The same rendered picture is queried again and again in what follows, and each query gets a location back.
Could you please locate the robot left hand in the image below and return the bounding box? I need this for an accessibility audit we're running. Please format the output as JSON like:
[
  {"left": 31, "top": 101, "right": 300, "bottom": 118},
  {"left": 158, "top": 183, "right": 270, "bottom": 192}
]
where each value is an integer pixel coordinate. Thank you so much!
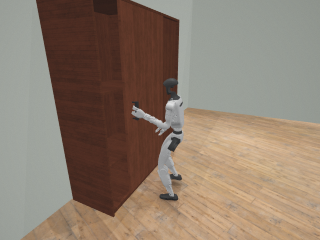
[{"left": 131, "top": 105, "right": 145, "bottom": 119}]

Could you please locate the left robot upper arm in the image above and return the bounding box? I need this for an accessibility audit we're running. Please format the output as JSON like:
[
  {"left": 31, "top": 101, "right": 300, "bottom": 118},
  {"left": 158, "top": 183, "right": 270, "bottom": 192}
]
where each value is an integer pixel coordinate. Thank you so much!
[{"left": 164, "top": 101, "right": 176, "bottom": 130}]

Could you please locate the robot right shin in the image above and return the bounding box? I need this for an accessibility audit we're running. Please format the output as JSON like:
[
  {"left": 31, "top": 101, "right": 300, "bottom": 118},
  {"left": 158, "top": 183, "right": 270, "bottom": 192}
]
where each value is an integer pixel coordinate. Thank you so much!
[{"left": 165, "top": 156, "right": 178, "bottom": 177}]

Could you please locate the wardrobe door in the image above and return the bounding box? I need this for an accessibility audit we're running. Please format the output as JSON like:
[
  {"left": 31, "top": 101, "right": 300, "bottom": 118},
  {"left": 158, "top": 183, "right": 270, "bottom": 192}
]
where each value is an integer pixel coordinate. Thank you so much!
[
  {"left": 117, "top": 0, "right": 163, "bottom": 193},
  {"left": 163, "top": 17, "right": 176, "bottom": 142}
]

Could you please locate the left robot forearm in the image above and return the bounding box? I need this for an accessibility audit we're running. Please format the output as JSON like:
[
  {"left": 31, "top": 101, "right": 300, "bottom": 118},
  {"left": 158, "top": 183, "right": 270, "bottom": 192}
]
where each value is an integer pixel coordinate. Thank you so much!
[{"left": 143, "top": 113, "right": 168, "bottom": 130}]

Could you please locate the robot right hand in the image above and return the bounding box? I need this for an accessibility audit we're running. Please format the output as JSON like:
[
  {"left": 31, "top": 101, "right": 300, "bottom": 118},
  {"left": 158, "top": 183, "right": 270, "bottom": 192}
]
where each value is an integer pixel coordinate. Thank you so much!
[{"left": 155, "top": 127, "right": 167, "bottom": 136}]

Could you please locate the humanoid robot torso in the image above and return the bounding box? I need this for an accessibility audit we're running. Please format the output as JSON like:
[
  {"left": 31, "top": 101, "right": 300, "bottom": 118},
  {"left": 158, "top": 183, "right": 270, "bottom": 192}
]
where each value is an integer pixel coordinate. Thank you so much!
[{"left": 168, "top": 97, "right": 184, "bottom": 144}]

